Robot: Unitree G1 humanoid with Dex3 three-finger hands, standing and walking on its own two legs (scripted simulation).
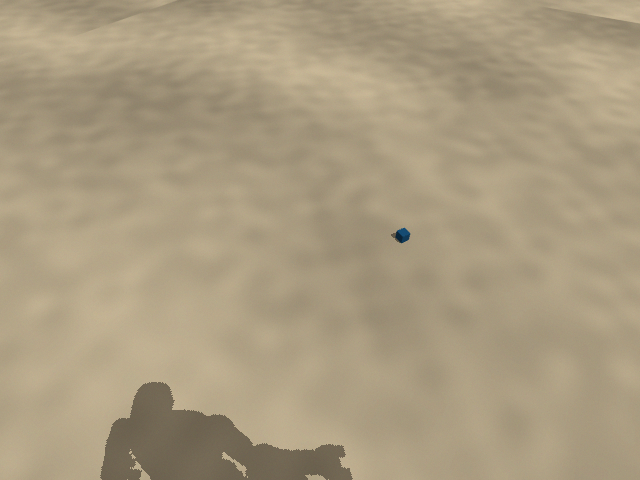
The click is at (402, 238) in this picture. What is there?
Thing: cube
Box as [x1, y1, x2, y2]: [395, 228, 409, 242]
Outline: 404,228 396,232 395,237 400,242 407,240 409,236 409,233
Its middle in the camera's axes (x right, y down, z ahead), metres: +0.36 -0.02 +1.69
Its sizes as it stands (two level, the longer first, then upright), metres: 0.042 0.042 0.042
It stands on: the floor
